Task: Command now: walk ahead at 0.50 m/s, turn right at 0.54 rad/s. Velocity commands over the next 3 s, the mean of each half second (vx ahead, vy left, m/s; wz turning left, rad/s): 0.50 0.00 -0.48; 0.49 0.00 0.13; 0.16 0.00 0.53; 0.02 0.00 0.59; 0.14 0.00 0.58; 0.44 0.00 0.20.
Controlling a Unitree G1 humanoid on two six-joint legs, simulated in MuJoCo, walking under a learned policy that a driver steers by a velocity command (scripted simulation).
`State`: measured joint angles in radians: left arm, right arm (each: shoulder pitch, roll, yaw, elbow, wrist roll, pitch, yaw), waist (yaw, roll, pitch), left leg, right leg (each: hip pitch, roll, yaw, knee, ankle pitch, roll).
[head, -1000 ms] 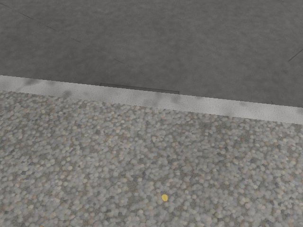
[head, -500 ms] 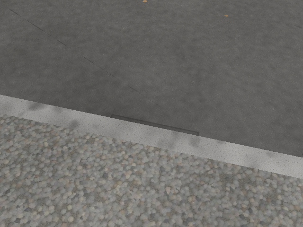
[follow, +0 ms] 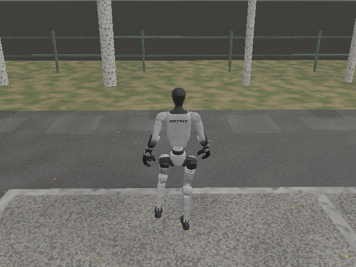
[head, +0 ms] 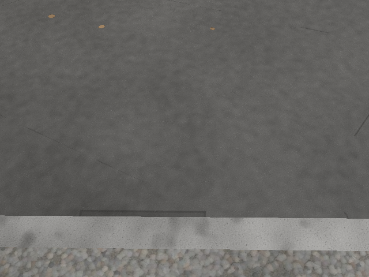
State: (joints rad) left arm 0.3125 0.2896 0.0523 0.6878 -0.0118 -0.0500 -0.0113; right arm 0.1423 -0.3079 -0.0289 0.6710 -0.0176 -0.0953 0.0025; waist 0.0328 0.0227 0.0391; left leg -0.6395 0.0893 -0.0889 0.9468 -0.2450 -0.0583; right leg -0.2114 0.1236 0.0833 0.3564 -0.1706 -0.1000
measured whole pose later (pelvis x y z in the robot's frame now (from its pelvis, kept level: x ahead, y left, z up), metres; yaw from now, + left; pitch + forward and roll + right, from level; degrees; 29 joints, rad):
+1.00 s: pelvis +0.51 -0.07 +0.00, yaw -7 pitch +0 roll -2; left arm 0.32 0.27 0.07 0.80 0.02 -0.09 -0.01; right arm 0.19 -0.32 -0.06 0.77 0.02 -0.03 0.01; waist 0.04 0.05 0.03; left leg -0.67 0.10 -0.07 0.96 -0.13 -0.02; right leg -0.07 0.03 -0.16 0.27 -0.20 -0.04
